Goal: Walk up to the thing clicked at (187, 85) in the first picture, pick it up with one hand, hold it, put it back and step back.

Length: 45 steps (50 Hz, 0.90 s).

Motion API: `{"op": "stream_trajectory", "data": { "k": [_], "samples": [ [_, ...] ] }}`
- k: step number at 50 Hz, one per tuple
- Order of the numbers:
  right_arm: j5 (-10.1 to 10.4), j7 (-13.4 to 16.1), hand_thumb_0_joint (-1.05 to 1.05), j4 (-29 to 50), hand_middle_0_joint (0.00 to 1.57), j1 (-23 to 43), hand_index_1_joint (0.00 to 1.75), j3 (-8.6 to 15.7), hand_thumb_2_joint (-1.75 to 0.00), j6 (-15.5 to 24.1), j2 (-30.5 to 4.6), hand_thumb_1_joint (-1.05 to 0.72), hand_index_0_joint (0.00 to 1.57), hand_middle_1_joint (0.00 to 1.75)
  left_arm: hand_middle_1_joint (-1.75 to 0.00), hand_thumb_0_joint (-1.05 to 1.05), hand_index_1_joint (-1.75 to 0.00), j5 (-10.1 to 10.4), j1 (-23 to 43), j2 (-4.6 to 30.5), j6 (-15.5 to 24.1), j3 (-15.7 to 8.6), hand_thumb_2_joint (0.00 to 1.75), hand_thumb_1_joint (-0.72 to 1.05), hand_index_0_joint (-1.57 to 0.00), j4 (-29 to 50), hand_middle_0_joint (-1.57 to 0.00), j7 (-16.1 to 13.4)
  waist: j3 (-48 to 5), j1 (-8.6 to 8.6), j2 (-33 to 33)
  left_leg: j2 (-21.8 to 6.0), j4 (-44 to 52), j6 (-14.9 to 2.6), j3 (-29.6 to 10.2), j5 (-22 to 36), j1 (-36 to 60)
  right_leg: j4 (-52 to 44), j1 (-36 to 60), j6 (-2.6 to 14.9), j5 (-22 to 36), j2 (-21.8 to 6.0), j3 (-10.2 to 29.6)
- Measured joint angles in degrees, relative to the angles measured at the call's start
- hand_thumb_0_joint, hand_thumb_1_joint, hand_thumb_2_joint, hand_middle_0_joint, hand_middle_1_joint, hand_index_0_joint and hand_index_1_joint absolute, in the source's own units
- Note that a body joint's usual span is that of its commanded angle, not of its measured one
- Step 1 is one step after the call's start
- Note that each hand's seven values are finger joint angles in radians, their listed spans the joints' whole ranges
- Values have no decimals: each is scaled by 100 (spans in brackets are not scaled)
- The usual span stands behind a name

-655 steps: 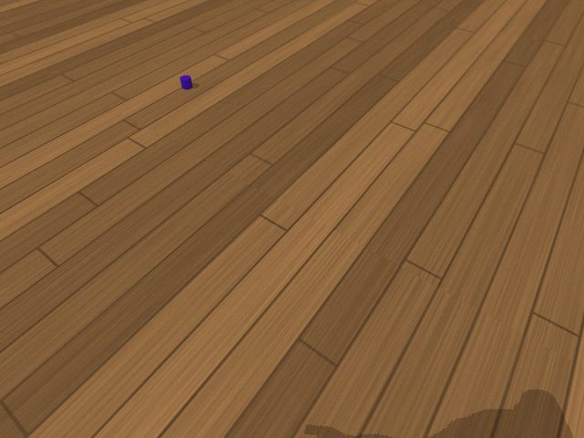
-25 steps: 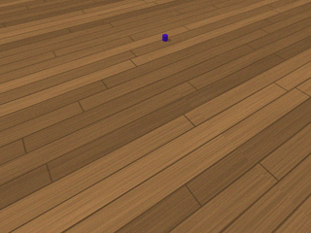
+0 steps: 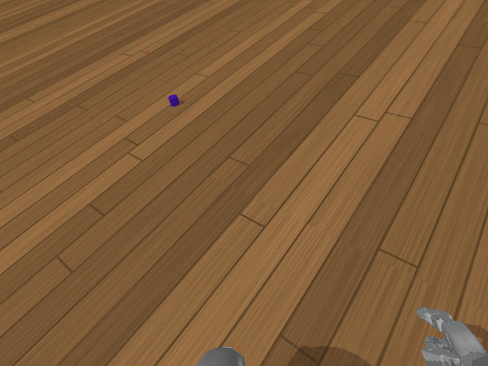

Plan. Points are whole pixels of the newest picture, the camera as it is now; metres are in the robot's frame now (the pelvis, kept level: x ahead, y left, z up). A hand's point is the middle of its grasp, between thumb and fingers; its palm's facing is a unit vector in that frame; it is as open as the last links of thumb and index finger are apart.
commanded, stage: walk up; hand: left
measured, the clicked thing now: (173, 100) +2.07 +0.79 -0.73
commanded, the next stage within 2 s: none
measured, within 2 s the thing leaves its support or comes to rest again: neither
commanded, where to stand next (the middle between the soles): +1.70 +1.11 m, yaw -70 degrees
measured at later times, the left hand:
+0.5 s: hand (115, 202) +0.53 +0.42 -0.11, palm faces -0.39 -0.77 -0.51, open 7.4 cm
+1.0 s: hand (132, 142) +0.82 +0.47 -0.13, palm faces -0.47 -0.70 -0.54, open 7.4 cm
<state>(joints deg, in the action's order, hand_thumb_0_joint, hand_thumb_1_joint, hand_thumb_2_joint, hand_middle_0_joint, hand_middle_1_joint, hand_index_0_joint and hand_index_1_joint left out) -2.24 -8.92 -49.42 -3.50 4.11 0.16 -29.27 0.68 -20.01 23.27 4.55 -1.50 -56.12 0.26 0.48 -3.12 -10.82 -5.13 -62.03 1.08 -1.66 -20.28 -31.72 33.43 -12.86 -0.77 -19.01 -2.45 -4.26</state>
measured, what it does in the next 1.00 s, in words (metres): walks ahead, turning right: left foot, then right foot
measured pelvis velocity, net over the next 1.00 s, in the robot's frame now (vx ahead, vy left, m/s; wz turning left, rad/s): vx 0.64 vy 0.23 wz -0.54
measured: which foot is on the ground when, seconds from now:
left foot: up 0.00-0.24, down 0.26-0.72, up 0.74-1.00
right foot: down 0.00-0.26, up 0.28-0.68, down 0.70-1.00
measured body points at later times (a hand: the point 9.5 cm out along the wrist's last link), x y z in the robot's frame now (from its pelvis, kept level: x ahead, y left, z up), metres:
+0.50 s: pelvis +0.32 +0.16 +0.01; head +0.34 +0.14 +0.46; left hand +0.55 +0.46 -0.07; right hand +0.26 -0.18 -0.09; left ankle +0.36 +0.23 -0.73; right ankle +0.34 +0.04 -0.66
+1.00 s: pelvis +0.64 +0.23 -0.01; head +0.65 +0.19 +0.43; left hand +0.84 +0.51 -0.10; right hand +0.62 -0.14 -0.10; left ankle +0.84 +0.34 -0.69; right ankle +0.51 +0.05 -0.72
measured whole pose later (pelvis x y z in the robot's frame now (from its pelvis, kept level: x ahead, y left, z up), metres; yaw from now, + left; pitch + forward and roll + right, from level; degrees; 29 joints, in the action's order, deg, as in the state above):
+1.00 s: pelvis +0.64 +0.23 -0.01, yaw -31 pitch -1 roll -3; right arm -2.0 -9.0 -39.3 -6.1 5.9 -3.4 -27.4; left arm -1.6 -20.0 24.3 4.7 -1.4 -51.7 -3.9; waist 3.8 -0.5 -7.5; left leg -11.4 -51.2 1.6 -5.8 -11.3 -36.0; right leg 36.4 -14.8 -2.0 -20.8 -7.7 -1.9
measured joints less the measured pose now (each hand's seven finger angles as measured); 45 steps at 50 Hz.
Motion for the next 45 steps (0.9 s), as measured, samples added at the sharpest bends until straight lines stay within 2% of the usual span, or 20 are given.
{"op": "stream_trajectory", "data": {
  "k": [6,9,11,13,14,16,17,19,21,23,29,33,35,36,37,38,39,41,43,45],
  "samples": [
    [-59,-244,1,514,20,81,30,-66,-90,-118,137,-90,20,30,-30,1,-31,-23,-503,-140,113,72,90,90,-21,-54,-21,11,81,-24,286,-243,1106,186,-224,1384,-955,-1034,876,-57,-5,-163,646],
    [-65,-252,1,609,20,56,30,11,-90,-163,46,-90,20,30,-30,1,-31,-55,-566,-43,132,28,90,89,-21,30,-21,-17,91,11,325,-303,1765,220,-263,1646,-866,-1194,1176,-138,-245,-281,868],
    [-58,-236,1,642,20,10,30,92,-90,-172,-18,-90,20,30,-30,1,-31,-82,-540,99,100,-15,90,89,-21,74,-22,-51,82,66,364,-277,2172,175,-192,1574,-551,-1110,1317,-236,-535,-406,994],
    [-50,-172,1,684,20,-74,30,200,-90,-101,-46,-90,20,30,-30,1,-31,-114,-431,307,22,-71,90,89,-21,103,-22,-104,107,175,513,-110,2338,108,-46,1373,-165,-334,1143,-243,-946,-644,1064],
    [-48,-81,1,693,20,-97,30,260,-90,-35,43,-90,20,30,-30,1,-31,-134,-221,448,-47,-111,90,89,-21,83,-21,-153,258,263,736,49,2000,58,111,1149,-182,651,803,-87,-1040,-781,1175],
    [46,81,0,657,20,-220,30,253,-90,36,220,-90,20,30,-30,1,-31,-79,220,632,-129,-139,90,90,-21,121,-21,-288,465,374,971,138,1722,-45,331,808,-113,2735,-160,294,-1006,-468,1387],
    [84,136,0,596,20,-292,30,231,-90,7,316,-90,20,30,-30,1,-30,-47,397,688,-114,-133,90,90,-21,169,-21,-316,514,423,1056,159,1858,-92,436,773,39,3394,-613,406,-738,-309,1296],
    [76,199,0,498,20,-461,30,172,-90,-78,452,-90,20,30,-30,1,-30,31,612,745,-58,-121,90,90,-20,270,-20,-270,520,528,1159,190,2322,-200,663,798,445,3778,-1317,443,-199,-170,848],
    [47,231,1,462,20,-672,30,153,-90,-99,495,-90,20,30,-30,1,-30,54,678,762,-49,-119,90,91,-20,341,-20,-175,439,659,1172,232,2757,-323,902,787,875,3493,-1757,353,43,-163,350],
    [19,249,1,471,20,-901,30,182,-90,-81,470,-90,20,30,-30,1,-30,46,689,765,-109,-127,90,91,-20,365,-20,-94,336,816,1148,324,3087,-420,1129,700,1290,3051,-2017,257,135,-166,33],
    [-31,239,1,482,20,-1435,30,372,-90,-150,154,-90,20,30,-30,1,-30,32,808,607,-351,-184,90,90,-20,453,-20,37,162,1131,849,701,3702,-635,1642,233,2338,1716,-2268,153,595,-295,-295],
    [-83,244,1,506,20,-1614,30,424,-90,-231,127,-90,20,30,-30,1,-30,64,879,534,-388,-206,90,90,-20,572,-20,66,108,1186,672,880,3746,-653,1882,-292,2854,918,-1915,242,983,-323,-490],
    [-112,290,1,520,20,-1681,30,409,-90,-262,219,-90,20,30,-30,1,-30,75,891,577,-315,-209,90,90,-20,735,-21,24,104,1135,641,813,3020,-467,1934,-759,2776,331,-1415,370,886,-237,-635],
    [-131,326,1,495,20,-1643,30,388,-90,-288,265,-90,20,30,-30,1,-30,68,916,552,-248,-250,90,90,-20,818,-21,-46,171,1016,551,651,2185,-290,1784,-889,2520,320,-1291,401,768,-113,-659],
    [-150,363,1,487,20,-1562,30,347,-90,-320,325,-90,20,30,-30,0,-30,53,926,524,-201,-274,90,90,-20,927,-21,-139,276,912,461,559,1166,-36,1405,-1037,2141,519,-1268,397,596,-16,-670],
    [-133,374,1,510,20,-1504,30,298,-90,-340,400,-90,20,30,-30,0,-30,61,926,522,-180,-251,90,90,-20,1012,-21,-237,321,823,439,580,78,197,964,-1192,1655,718,-1268,420,420,6,-672],
    [-113,373,1,531,20,-1435,30,237,-90,-355,449,-90,20,30,-30,0,-30,95,913,496,-178,-214,90,90,-21,1043,-21,-340,333,736,421,582,-846,346,596,-1190,1178,806,-1217,461,291,16,-663],
    [-57,349,1,567,20,-1202,30,143,-90,-371,468,-90,20,30,-30,0,-30,125,816,363,-180,-137,90,90,-21,992,-21,-496,363,588,342,385,-1699,385,86,-830,428,684,-958,426,206,36,-589],
    [-27,283,1,688,20,-909,30,84,-90,-381,434,-90,20,30,-30,0,-30,59,612,231,-139,-72,90,90,-21,863,-21,-544,382,502,291,62,-1495,284,-250,-394,-107,460,-680,229,205,-12,-430],
    [-10,182,1,848,20,-650,30,79,-90,-371,373,-90,20,30,-30,0,-30,-40,406,140,-84,-20,90,90,-21,711,-21,-508,397,449,272,-241,-851,213,-463,-23,-453,323,-469,59,156,-126,-249]
  ]
}}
